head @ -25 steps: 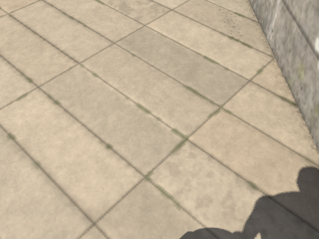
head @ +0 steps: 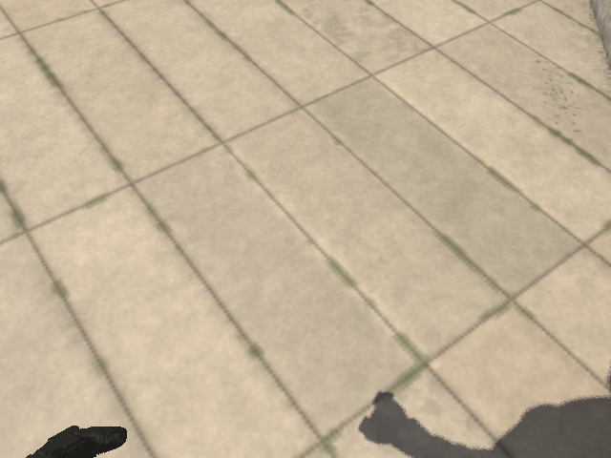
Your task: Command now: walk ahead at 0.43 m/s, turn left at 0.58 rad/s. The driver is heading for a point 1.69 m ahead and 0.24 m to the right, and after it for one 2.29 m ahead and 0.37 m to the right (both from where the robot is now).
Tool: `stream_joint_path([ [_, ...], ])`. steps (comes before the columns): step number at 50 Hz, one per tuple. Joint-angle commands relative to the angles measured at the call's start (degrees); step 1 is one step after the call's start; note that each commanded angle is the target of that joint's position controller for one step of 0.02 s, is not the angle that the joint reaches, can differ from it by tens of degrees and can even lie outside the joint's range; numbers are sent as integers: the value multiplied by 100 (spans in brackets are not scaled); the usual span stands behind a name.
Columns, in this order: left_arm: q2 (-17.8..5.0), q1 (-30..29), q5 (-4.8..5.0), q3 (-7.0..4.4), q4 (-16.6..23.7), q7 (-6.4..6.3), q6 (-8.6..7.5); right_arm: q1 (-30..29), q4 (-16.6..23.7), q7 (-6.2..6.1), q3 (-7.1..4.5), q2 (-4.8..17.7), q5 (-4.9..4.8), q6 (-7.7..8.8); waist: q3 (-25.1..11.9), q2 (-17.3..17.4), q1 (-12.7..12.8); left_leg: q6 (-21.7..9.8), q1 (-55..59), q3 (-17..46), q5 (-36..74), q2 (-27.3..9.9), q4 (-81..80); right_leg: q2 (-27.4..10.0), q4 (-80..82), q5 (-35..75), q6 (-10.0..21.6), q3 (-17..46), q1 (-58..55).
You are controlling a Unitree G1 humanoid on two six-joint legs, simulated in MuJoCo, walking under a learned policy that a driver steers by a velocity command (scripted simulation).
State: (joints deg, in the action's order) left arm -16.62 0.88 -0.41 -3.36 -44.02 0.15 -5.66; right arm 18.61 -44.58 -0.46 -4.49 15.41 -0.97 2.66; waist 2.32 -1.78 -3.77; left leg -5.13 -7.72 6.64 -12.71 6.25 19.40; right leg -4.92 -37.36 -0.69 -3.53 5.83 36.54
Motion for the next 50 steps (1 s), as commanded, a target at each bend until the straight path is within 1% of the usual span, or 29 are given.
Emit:
stream_joint_path([
  [1,-364,-563,31,-60,516,40,-86,118,272,-65,-275,1024,-27,8,-123,674,-38,-620,-678,853,1485,-1079,-302,515,715,711,8,-349,-964],
  [4,-607,-380,11,-153,529,86,-140,155,287,-144,-272,946,-20,-118,-356,848,99,-398,-83,1318,1893,-1173,538,638,1058,317,191,-183,-1188],
  [6,-742,264,-51,-223,365,65,-198,-178,475,-181,-234,826,-17,-156,-643,897,506,-122,-58,1371,2180,-906,1396,549,1474,661,425,-268,-1996],
  [7,-1016,853,-176,-282,319,33,-217,-229,647,-174,-140,554,51,-140,-1332,518,730,135,-586,1113,1437,-571,2601,-219,1190,1925,754,270,-3311],
  [8,-1242,1192,-254,-284,319,-5,-143,802,610,-163,-26,126,142,-129,-2129,-945,352,515,-2026,548,-2756,167,4371,-1779,738,4216,1579,1822,-5138],
  [9,-1247,1417,-43,-330,204,46,-11,1457,612,-121,-62,645,-38,-119,-2815,-1692,266,644,-2786,431,-3011,-95,5540,-2459,1002,2673,2202,3345,-5586],
  [10,-787,1037,-21,-220,429,20,70,952,533,-142,-184,1068,-116,-201,-2185,-896,444,815,-3114,420,-2440,-394,5945,-2025,1290,1550,1993,2737,-5022],
  [11,-530,718,-44,-130,490,-26,165,302,660,-171,-234,1212,-89,-304,-1536,-488,536,900,-3244,115,-2011,-549,5867,-1677,1418,1095,1724,1838,-4302],
  [12,-442,477,-73,-75,509,-47,238,48,700,-204,-266,1198,-51,-416,-1130,-306,479,959,-3091,15,-1788,-713,5724,-1391,1560,990,1636,1313,-3594],
  [14,-549,240,-128,-104,416,-71,305,64,798,-212,-225,869,-56,-557,-640,-542,249,932,-2493,-218,-1536,-890,5039,-1000,1964,715,1536,528,-2469],
  [16,-658,241,-131,-163,339,-90,296,34,896,-218,-153,598,-39,-570,-662,-661,253,936,-2287,-413,-1386,-910,4441,-1016,2150,1087,1684,169,-2389],
  [18,-772,221,-79,-219,306,-121,317,-123,1000,-189,-129,585,8,-560,-902,-564,289,912,-2135,-430,-1020,-1031,3912,-1222,2182,1365,1807,5,-2586],
  [22,-780,210,25,-182,146,-53,420,-342,1007,-94,-26,469,92,-545,-1001,-521,327,741,-1154,-517,-621,-875,2632,-1079,2194,842,1780,-234,-2316],
  [25,-495,134,134,-19,-42,97,425,-134,769,-33,17,339,181,-523,-842,-413,100,539,74,-705,359,-688,756,-761,1887,-412,1405,-293,-1901],
  [26,-297,371,143,73,-165,151,399,-200,792,-39,-9,495,222,-512,-757,-312,110,412,622,-531,700,-792,191,-550,1737,-900,1016,-322,-1579],
  [27,-91,603,-16,172,-168,220,363,-215,896,-103,-85,975,277,-505,-904,411,305,156,1088,505,1708,-1777,61,-148,1102,-1686,525,-583,-1265],
  [28,12,1076,-46,192,-232,228,354,-813,1009,-146,-41,1070,343,-521,-875,1261,788,-394,172,802,1147,-2383,25,130,1020,-2307,224,-820,-1562],
  [29,-404,809,-17,114,-244,170,411,-1113,1035,-107,-41,892,324,-483,-639,1194,597,-408,-560,522,-143,-2022,-99,163,905,-1938,129,-777,-2070],
  [30,-614,569,16,47,-187,128,447,-1149,993,-92,-54,878,309,-445,-360,1192,522,-153,-564,266,-798,-1682,-124,279,813,-1522,121,-859,-1834],
  [32,-763,616,28,-21,-219,19,530,-1061,912,-129,-117,1024,258,-380,-136,1379,434,-53,-494,200,-615,-1730,-137,322,516,-1298,158,-852,-1487],
  [37,-551,821,103,-91,-117,82,601,-1020,917,-317,-168,928,128,-355,-401,1188,384,-557,-144,315,1771,-2488,420,220,-732,-2282,381,-802,-1074],
  [40,-467,1053,116,-126,-143,157,665,-1418,962,-365,-208,928,31,-386,-496,874,559,-361,-355,-103,2115,-2394,914,286,-8,-1733,560,-944,-1580],
  [41,-593,1084,76,-170,-122,156,676,-1310,897,-360,-220,880,6,-399,-441,566,552,-58,-592,-440,1572,-2107,1327,277,595,-778,702,-715,-1877],
  [42,-1213,1113,28,-333,-34,78,664,-1040,930,-342,-197,675,117,-394,-511,-804,316,498,-1216,-1210,342,-1384,2599,-532,1276,976,1113,728,-2303],
  [43,-1522,1385,-76,-393,-30,86,639,-1617,1184,-365,-112,506,180,-389,-425,-1725,695,848,-2526,-1103,-2139,-366,3747,-1393,1860,1801,2160,2397,-2885],
  [44,-1333,1609,-147,-314,-17,96,525,-1757,1179,-360,-122,538,156,-368,-745,-1090,851,830,-2915,-338,-2844,-456,4736,-1597,1867,1909,2441,2507,-3351],
  [46,-1215,1110,18,-302,129,27,421,-1489,978,-339,-176,638,95,-361,-781,-274,577,789,-3146,-126,-2094,-671,5009,-1195,1588,1737,2004,1712,-3467],
  [47,-1118,895,111,-273,191,-35,448,-1471,937,-364,-212,737,131,-355,-732,-166,517,816,-3156,-79,-1693,-765,4780,-1080,1584,1598,1834,1537,-3421],
  [50,-1022,854,122,-249,255,-155,593,-1302,854,-336,-181,556,91,-316,-837,-382,432,950,-2641,-227,-1111,-625,4140,-676,1656,1339,1671,1173,-3184],
])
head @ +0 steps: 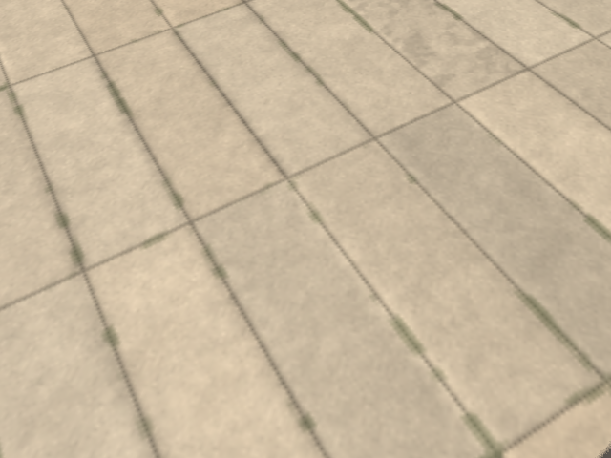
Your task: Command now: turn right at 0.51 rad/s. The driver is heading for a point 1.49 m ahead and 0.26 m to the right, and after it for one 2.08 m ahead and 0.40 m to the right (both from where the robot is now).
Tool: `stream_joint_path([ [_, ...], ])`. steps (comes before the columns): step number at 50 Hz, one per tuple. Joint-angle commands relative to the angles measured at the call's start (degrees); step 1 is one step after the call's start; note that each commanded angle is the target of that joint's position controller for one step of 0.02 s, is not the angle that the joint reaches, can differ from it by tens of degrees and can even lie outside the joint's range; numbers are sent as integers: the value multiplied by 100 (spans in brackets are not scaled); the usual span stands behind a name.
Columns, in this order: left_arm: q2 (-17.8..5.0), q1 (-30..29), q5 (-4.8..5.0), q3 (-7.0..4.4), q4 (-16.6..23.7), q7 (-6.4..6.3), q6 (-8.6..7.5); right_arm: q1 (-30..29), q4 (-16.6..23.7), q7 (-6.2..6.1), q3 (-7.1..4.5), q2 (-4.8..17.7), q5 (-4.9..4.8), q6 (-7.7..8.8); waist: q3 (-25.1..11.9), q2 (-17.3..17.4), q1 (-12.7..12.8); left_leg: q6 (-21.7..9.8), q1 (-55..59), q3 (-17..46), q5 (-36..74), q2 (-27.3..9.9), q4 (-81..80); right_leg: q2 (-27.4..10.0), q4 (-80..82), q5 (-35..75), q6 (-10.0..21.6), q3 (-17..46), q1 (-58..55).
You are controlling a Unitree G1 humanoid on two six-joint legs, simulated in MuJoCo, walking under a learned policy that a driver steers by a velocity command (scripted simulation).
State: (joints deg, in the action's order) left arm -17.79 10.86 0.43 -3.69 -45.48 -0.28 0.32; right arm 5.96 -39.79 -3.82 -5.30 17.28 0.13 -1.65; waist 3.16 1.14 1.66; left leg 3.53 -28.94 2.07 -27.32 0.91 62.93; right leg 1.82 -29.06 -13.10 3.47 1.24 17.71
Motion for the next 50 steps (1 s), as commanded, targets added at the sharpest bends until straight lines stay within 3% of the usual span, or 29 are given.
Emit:
stream_joint_path([
  [1,-934,-115,37,-235,418,-137,24,-43,363,11,-80,320,-36,133,-920,-706,-84,119,-449,208,453,-52,-573,-1294,835,2440,957,1612,-1327],
  [4,-1035,-168,51,-292,494,-173,98,-109,347,67,-36,257,-38,181,-881,-844,-7,175,4,219,649,22,-1524,-1207,863,1695,936,1734,-1098],
  [8,-1065,-346,44,-320,610,-118,174,23,294,170,-78,418,-82,259,-758,-1100,16,114,663,194,692,149,-2386,-1168,873,1238,913,2183,-660],
  [11,-996,-585,125,-298,712,-120,240,425,164,261,-113,444,-85,360,-761,-1096,-239,-67,1383,93,1431,205,-3766,-959,568,1219,661,2427,-527],
  [12,-885,-552,140,-267,743,-144,254,585,102,269,-156,555,-60,377,-797,-962,-286,-193,1866,195,1893,-21,-4227,-750,351,787,430,2352,-267],
  [13,-611,-374,76,-192,783,-146,250,735,128,233,-240,940,44,359,-941,-108,-188,-590,2456,1128,2166,-1092,-4472,-317,-596,-437,96,1843,356],
  [14,-509,-182,75,-191,913,-115,184,527,184,228,-310,1346,198,294,-706,1399,92,-1494,2463,2508,3208,-2176,-4653,620,-1722,-2186,-257,726,1495],
  [15,-967,-166,14,-327,851,-102,121,367,321,228,-237,1072,306,328,-720,1172,-22,-1980,2102,2748,3181,-2560,-4707,192,-3101,-2367,-469,766,1601],
  [16,-1191,-78,82,-436,737,-85,140,71,404,201,-139,747,252,348,-609,772,81,-1821,1927,2156,2925,-2211,-4656,71,-3614,-1963,-540,784,1563],
  [18,-990,73,57,-435,568,-121,269,-225,443,159,-67,537,69,345,-399,631,105,-1425,1927,1225,2567,-1607,-4577,-22,-4029,-1265,-756,627,1734],
  [20,-726,-115,95,-356,707,-79,307,-50,388,105,-47,557,62,303,-318,707,-50,-1449,1980,709,2839,-1414,-4591,-86,-3833,-942,-901,353,1785],
  [23,-451,-477,78,-230,964,-35,259,394,266,82,-96,705,79,233,-577,822,-343,-1628,2510,608,3260,-1523,-4458,-189,-2828,-1047,-979,220,1584],
  [25,-333,-494,35,-150,1024,10,239,326,269,134,-138,856,39,203,-704,891,-366,-1652,2426,468,3474,-1580,-4361,-246,-2092,-1248,-905,41,1019],
  [28,-438,-354,36,-160,1000,45,248,328,207,229,-149,967,-54,179,-739,978,-353,-1663,2310,479,3723,-1666,-4200,-141,-1109,-1051,-763,-236,358],
  [30,-391,49,14,-162,825,72,247,200,147,254,-88,884,-154,166,-716,871,-91,-1436,2047,335,3638,-1549,-3862,-32,341,39,-519,-405,-459],
  [31,-484,136,-9,-175,796,59,248,469,1,269,-20,719,-166,195,-708,668,-64,-1092,1705,189,3239,-1399,-3671,-101,1040,743,-348,-213,-1088],
  [32,-820,268,-31,-221,831,-3,245,687,-18,309,94,419,28,248,-1037,-225,-212,-548,1082,-218,2056,-998,-2922,-943,1017,2233,-120,855,-2018],
  [33,-1019,-119,-141,-200,930,-30,237,707,133,322,206,111,189,293,-960,-1498,-464,-76,480,-528,9,-490,-2612,-1951,836,3003,749,1859,-1699],
  [34,-617,-145,-220,-113,955,8,144,219,160,258,136,472,126,257,-916,-1168,-54,56,592,-177,-568,-544,-2102,-1999,942,2497,1223,1924,-1301],
  [35,-476,-228,-256,-47,865,21,54,126,165,249,90,585,42,227,-766,-1120,-95,65,496,-80,-544,-549,-1808,-1847,1010,2278,1183,1745,-1222],
  [37,-547,-405,-159,-62,769,4,-57,249,4,192,31,643,32,148,-610,-1121,-124,121,300,58,-326,-572,-1541,-1604,1001,2184,941,1490,-1251],
  [41,-394,-622,-115,-5,615,-30,-65,521,-227,203,98,381,-9,122,-662,-870,-243,181,961,-36,205,-520,-1922,-1325,833,2748,834,992,-924],
  [43,-353,-634,-108,11,527,-30,-30,467,-279,207,127,334,-35,128,-662,-855,-197,159,1236,-120,546,-464,-2540,-1283,789,2542,831,1009,-926],
  [45,-274,-666,-51,47,416,-21,-5,614,-395,224,159,293,-1,147,-623,-729,-351,61,1848,-202,1718,-398,-3798,-1121,725,1865,618,939,-765],
  [46,-213,-477,-60,62,324,-6,-32,602,-415,224,151,438,78,156,-634,-526,-297,-19,2229,-12,2546,-519,-4023,-974,742,1231,364,913,-603],
  [47,-201,-307,-144,66,258,19,-62,578,-371,211,110,731,95,155,-577,-148,-122,-153,2390,229,3250,-798,-3971,-705,657,481,130,751,-434],
  [48,-214,-164,-145,40,218,35,-68,475,-481,226,40,952,25,155,-469,387,98,-377,2044,112,2641,-733,-3730,-415,782,135,-37,472,-507],
  [49,-319,-425,-144,39,168,17,-51,418,-465,268,82,680,14,180,-364,216,-142,-436,1756,89,2091,-637,-3844,-333,634,35,-157,363,-688],
  [50,-302,-556,-112,25,162,-6,-32,415,-529,277,125,546,58,211,-321,190,-161,-388,1669,101,1942,-617,-3937,-324,549,90,-172,320,-727],
])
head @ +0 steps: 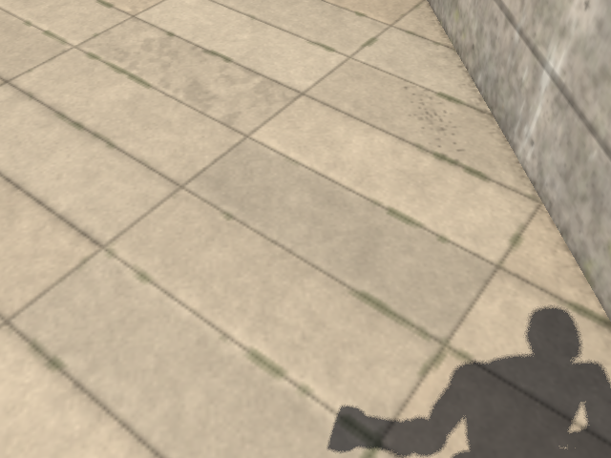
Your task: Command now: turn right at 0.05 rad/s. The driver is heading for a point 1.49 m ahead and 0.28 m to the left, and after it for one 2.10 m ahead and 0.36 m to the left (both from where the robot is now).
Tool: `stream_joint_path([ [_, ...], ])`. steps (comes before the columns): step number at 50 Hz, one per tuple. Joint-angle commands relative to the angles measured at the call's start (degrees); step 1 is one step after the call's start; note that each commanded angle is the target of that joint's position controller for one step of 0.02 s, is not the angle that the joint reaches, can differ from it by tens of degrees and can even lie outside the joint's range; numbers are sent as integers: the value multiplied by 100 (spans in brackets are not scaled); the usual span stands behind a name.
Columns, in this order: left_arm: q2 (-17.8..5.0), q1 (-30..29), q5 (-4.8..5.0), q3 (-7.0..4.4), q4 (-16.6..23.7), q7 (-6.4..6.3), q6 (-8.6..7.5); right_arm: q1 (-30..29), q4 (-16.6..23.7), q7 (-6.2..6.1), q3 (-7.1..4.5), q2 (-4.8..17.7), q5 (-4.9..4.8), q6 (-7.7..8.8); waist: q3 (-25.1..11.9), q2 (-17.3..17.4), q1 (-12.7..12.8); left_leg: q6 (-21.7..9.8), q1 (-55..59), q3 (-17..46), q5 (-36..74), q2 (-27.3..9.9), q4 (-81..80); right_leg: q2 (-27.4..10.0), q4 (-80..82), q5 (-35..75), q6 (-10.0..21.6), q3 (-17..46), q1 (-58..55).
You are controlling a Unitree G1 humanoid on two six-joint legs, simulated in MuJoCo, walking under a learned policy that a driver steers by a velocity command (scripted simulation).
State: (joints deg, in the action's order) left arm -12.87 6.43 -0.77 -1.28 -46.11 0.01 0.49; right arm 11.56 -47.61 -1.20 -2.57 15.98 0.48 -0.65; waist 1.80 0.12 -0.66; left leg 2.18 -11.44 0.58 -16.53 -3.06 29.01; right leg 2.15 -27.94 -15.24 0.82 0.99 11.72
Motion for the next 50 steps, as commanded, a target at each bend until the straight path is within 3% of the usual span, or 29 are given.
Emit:
stream_joint_path([
  [1,-733,-136,25,-209,189,-67,-15,-176,207,15,-135,655,47,145,-169,336,82,-196,-106,234,932,-186,-588,-389,405,487,108,361,-157],
  [4,-734,-26,23,-227,21,-107,48,-68,46,0,-95,586,26,225,-195,265,63,-135,-14,174,1024,-134,-558,-390,388,777,114,350,-187],
  [12,-746,135,49,-247,-485,-144,32,-46,-280,-64,-41,571,1,207,-125,-5,38,-193,69,124,954,-49,-567,-371,422,940,12,287,-171],
  [23,-764,345,64,-218,-1035,-213,17,-15,-684,-68,25,479,-14,176,-59,-2,62,-223,53,54,948,52,-615,-362,443,1007,-38,220,-194],
  [25,-760,493,115,-227,-1157,-231,34,106,-795,-90,6,503,-64,143,-108,49,66,-338,-19,-36,-618,195,-588,-164,315,-571,45,27,-89],
  [27,-767,460,147,-235,-1114,-237,-13,86,-755,-119,-18,572,-111,142,390,171,51,-589,-461,275,-2335,57,-727,-128,172,-2153,195,51,570],
  [30,-566,346,180,-194,-1019,-158,-295,502,-838,-85,-93,781,-191,326,676,603,-84,-1064,-258,1380,-2899,-644,-1191,-150,-479,-1715,228,-53,1245],
  [31,-427,278,173,-165,-991,-123,-375,549,-873,-74,-124,865,-184,363,656,865,-67,-1247,-130,1877,-2598,-991,-1436,-62,-864,-1039,175,-274,1294],
  [33,-359,463,132,-143,-1036,-84,-435,266,-789,-58,-118,878,-146,363,533,924,158,-1290,-379,1898,-952,-1099,-1242,-100,-623,-615,238,-254,727],
  [34,-373,797,114,-144,-1167,-77,-422,-75,-688,-44,-79,761,-140,349,399,793,368,-1045,-634,1378,25,-799,-817,-128,-55,-218,277,-182,67],
  [35,-666,1064,96,-214,-1306,-67,-402,-312,-566,-54,-29,545,-118,350,233,292,385,-645,-649,573,695,-251,-116,-329,160,749,332,229,-199],
  [36,-1111,1185,152,-327,-1419,-60,-363,-160,-512,-80,32,287,-30,377,6,-841,204,-177,-909,-307,516,467,791,-735,252,1979,559,864,-666],
  [37,-968,1392,126,-256,-1436,-57,-335,57,-615,-111,57,250,0,386,-303,-1209,276,55,-1225,-207,-350,416,1241,-1389,401,3446,946,1601,-1166],
  [38,-729,1479,49,-173,-1477,-63,-351,46,-634,-110,58,257,-85,363,-286,-1222,311,128,-1501,-26,-1520,340,1828,-1820,479,4490,1259,1910,-1348],
  [39,-733,1401,33,-146,-1459,-63,-385,6,-631,-112,60,248,-146,316,-257,-936,264,152,-1713,124,-2051,236,2301,-1992,452,4873,1433,1976,-1431],
  [40,-817,1259,77,-156,-1402,-76,-406,-72,-615,-104,61,242,-165,271,-230,-680,217,126,-1907,197,-2045,99,2393,-2026,400,4987,1446,1841,-1517],
  [42,-821,837,109,-131,-1295,-138,-354,-247,-597,-90,74,197,-171,235,-207,-549,88,83,-1538,152,-1407,-59,1468,-1713,422,4954,1135,1299,-1304],
  [45,-844,595,158,-119,-1327,-190,-151,204,-914,-53,81,119,-163,192,-350,-706,-193,-17,146,-286,880,277,-447,-1108,271,5028,691,499,-643],
  [46,-895,853,186,-152,-1411,-170,-157,284,-969,-65,31,316,-102,145,-430,-526,-153,-116,677,-122,1835,239,-676,-958,359,4355,487,439,-485],
  [47,-921,1049,113,-177,-1437,-158,-192,291,-926,-106,-31,610,-82,89,-521,-53,-25,-265,1120,191,3236,-93,-539,-734,416,3083,264,311,-274],
  [48,-616,1269,63,-130,-1493,-153,-198,3,-904,-101,-19,653,-103,57,-487,500,217,-563,1090,243,3757,-224,-144,-417,631,1720,78,124,-224],
  [49,-546,1231,36,-111,-1552,-165,-177,-188,-857,-75,0,463,-124,50,-380,375,141,-700,1028,248,3559,-205,-59,-335,654,1359,-43,58,-228],
  [50,-624,1062,74,-138,-1536,-177,-160,-222,-871,-56,-16,442,-112,65,-245,211,57,-691,1017,251,3473,-144,-54,-277,547,1506,-78,3,-115],
])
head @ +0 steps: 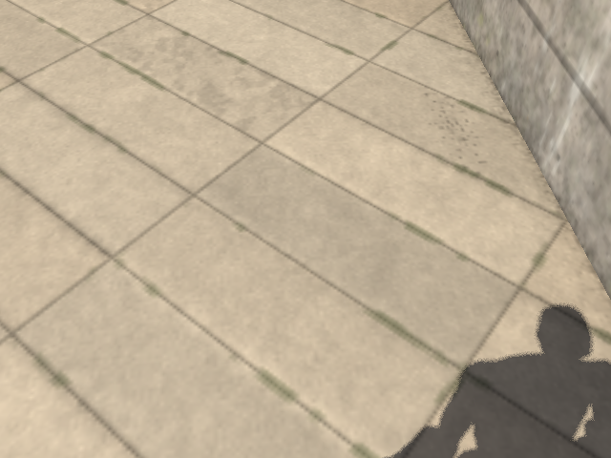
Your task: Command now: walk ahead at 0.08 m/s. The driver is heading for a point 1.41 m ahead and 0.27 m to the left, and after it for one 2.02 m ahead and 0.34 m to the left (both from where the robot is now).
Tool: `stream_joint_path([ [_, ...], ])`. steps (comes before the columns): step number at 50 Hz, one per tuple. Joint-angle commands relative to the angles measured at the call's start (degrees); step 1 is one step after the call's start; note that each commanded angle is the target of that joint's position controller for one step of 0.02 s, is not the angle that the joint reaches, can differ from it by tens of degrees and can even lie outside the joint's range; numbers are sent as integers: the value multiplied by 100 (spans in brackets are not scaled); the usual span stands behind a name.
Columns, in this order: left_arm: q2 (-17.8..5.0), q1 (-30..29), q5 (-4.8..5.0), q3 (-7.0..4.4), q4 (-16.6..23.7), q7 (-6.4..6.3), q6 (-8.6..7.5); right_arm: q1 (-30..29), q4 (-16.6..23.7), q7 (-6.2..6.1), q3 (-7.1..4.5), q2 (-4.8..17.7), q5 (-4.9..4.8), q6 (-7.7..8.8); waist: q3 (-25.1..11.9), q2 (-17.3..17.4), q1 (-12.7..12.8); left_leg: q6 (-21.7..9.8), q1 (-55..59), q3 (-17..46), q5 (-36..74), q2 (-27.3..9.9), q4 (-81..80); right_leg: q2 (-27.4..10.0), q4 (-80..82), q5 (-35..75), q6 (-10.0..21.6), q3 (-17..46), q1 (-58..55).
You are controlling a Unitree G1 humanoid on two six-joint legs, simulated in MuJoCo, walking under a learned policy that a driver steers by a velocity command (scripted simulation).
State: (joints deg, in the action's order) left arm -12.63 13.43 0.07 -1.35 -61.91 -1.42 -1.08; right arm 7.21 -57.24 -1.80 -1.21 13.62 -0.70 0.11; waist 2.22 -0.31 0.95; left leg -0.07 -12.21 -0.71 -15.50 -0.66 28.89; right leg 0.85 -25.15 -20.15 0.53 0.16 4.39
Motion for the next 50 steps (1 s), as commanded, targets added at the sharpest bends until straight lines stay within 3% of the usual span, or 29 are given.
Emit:
stream_joint_path([
  [1,-587,322,30,-128,41,-60,26,291,28,17,-199,760,7,13,-455,198,-140,-481,1135,336,2854,-300,-25,-83,109,1799,-26,-25,569],
  [3,-489,221,47,-114,105,-57,88,583,-139,54,-285,836,-95,57,-431,386,-240,-735,1173,638,920,-397,-120,158,-460,233,67,-259,1074],
  [5,-367,-167,64,-84,360,-27,4,1054,-294,68,-370,1068,-150,135,29,1048,-422,-1343,1132,2231,-1192,-1359,-1029,197,-1361,-975,125,-360,2163],
  [7,-491,-684,180,-118,628,27,-159,1197,-301,52,-423,1213,-23,325,518,1175,-544,-1813,913,3445,-1703,-2157,-1736,-115,-2712,-1645,240,114,3056],
  [8,-580,-766,221,-145,684,64,-229,1061,-226,47,-427,1195,19,431,532,1024,-492,-1784,927,3479,-1680,-2262,-1844,-366,-3168,-1698,305,365,3378],
  [11,-685,-654,207,-216,646,136,-350,328,69,63,-393,1039,-93,501,373,734,-149,-1146,392,2164,-1210,-1709,-1990,-657,-2166,-936,370,186,2661],
  [14,-457,134,106,-238,245,181,-359,143,102,93,-436,1125,-138,382,42,634,289,-834,-930,787,-661,-906,-1513,-35,-830,835,154,-621,255],
  [16,-577,909,111,-352,-28,148,-277,268,73,102,-335,841,-89,370,-127,342,587,-661,-1503,484,-672,-647,-656,125,-682,722,128,-659,-756],
  [17,-903,1362,103,-445,-57,104,-289,191,147,131,-211,458,-20,393,-181,-639,782,-322,-1898,-38,-438,-255,1041,-737,80,-17,440,618,-1039],
  [18,-1547,1846,86,-522,-39,138,-346,194,422,107,-128,124,18,469,-445,-1964,748,-79,-2944,-129,-1717,364,2972,-2124,1394,-1243,1337,3513,-1453],
  [19,-1464,1522,-12,-447,-21,190,-453,180,505,103,-189,382,-215,526,-266,-1554,523,-214,-3425,526,-1819,107,4067,-2543,1896,-2770,1775,4653,-1035],
  [20,-1142,905,17,-349,197,215,-548,-40,593,125,-233,680,-304,584,321,-999,350,-403,-3859,611,-1214,-256,4323,-2394,1856,-2803,1573,4099,-658],
  [21,-906,529,13,-265,323,246,-593,51,514,132,-269,774,-236,616,433,-698,189,-473,-3727,547,-598,-466,4197,-2068,1782,-1991,1304,3275,-430],
  [23,-726,292,0,-191,427,270,-584,205,394,127,-330,767,-76,617,336,-572,0,-435,-3117,496,159,-702,3470,-1581,1811,-375,945,2067,-112],
  [25,-651,662,-22,-156,340,213,-553,137,370,165,-332,606,-47,564,232,-529,49,-300,-2912,295,589,-681,3034,-1371,1884,689,914,1425,-197],
  [28,-787,990,-22,-178,281,99,-509,-448,593,189,-294,402,-3,511,293,-300,150,-85,-3135,162,1100,-606,2101,-1322,1948,1607,1010,986,-362],
  [31,-851,1114,-13,-198,301,40,-470,-1072,807,254,-218,263,-40,518,382,-364,279,3,-2819,-2,1727,-447,1055,-1223,2062,1823,973,603,-204],
  [35,-817,1459,49,-231,190,28,-421,-1653,1027,368,-157,281,-86,542,605,-346,394,-88,-2658,-83,1961,-329,380,-1367,2048,1999,980,388,-477],
  [38,-887,1459,82,-299,173,18,-352,-1784,1181,464,-169,414,-103,594,579,-387,258,-311,-2565,-49,1615,-281,60,-1588,1697,2683,897,317,-1034],
  [40,-1036,1311,57,-360,237,18,-303,-1325,1117,470,-277,665,-97,611,150,-583,-69,-491,-1717,-232,1259,-8,35,-1615,1033,4450,783,229,-1240],
  [41,-1064,1219,31,-372,268,23,-256,-616,932,440,-393,860,-99,603,-315,-671,-456,-634,-786,-382,1176,201,42,-1487,187,5468,689,92,-1174],
  [42,-984,1159,-3,-333,338,28,-224,427,623,389,-528,1107,-103,575,-947,-642,-917,-819,695,-280,1260,135,115,-1226,-1036,5452,508,-64,-552],
  [43,-669,1377,-67,-233,486,47,-239,1412,417,328,-632,1505,22,546,-1798,185,-1013,-1312,2719,1431,761,-1138,191,-736,-3015,3384,284,-244,1217],
  [44,66,1927,16,-25,453,106,-385,1647,306,383,-603,1582,57,545,-2578,1566,-645,-2062,3840,4211,-499,-2227,-832,301,-4700,-1146,49,325,2837],
  [45,-532,1361,186,-167,527,122,-529,1319,320,397,-465,1090,-10,574,-1950,1072,-772,-1771,3387,4168,-886,-1974,-1246,16,-5324,-1166,184,874,3447],
  [46,-806,834,294,-242,711,118,-618,767,423,388,-398,874,-30,611,-1091,815,-637,-1543,2496,3212,-395,-1821,-1357,-276,-5313,-660,278,662,3710],
  [47,-831,576,260,-260,758,62,-655,304,518,396,-355,757,14,652,-731,264,-425,-1426,1588,2551,300,-1643,-1507,-585,-5009,-92,301,542,3422],
  [48,-809,491,170,-318,763,20,-622,86,539,422,-315,604,81,688,-471,171,-242,-1355,900,2029,907,-1445,-1643,-773,-4701,198,290,490,3121],
  [50,-541,728,133,-321,744,15,-476,89,450,440,-263,454,131,711,-434,348,14,-1362,327,1542,1163,-1236,-1934,-958,-4330,389,276,510,2629],
])
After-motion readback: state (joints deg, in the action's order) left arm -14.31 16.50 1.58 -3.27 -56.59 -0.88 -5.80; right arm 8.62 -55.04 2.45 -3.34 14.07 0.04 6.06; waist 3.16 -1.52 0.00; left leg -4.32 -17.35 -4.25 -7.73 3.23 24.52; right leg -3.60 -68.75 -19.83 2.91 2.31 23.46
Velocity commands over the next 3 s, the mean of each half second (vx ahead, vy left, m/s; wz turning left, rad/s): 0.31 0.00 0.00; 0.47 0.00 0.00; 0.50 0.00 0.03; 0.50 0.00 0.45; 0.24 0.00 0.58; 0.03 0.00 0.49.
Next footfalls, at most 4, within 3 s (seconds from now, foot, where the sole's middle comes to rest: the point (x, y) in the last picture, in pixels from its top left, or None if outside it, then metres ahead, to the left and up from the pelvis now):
0.34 right None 0.13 -0.15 -0.77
0.84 left None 0.49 0.08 -0.77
1.40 right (382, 331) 0.81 -0.15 -0.77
1.96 left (278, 246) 1.07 0.12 -0.77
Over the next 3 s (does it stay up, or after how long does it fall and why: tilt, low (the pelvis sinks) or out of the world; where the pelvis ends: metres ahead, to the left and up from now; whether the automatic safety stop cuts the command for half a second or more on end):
stays up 1.16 0.11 0.01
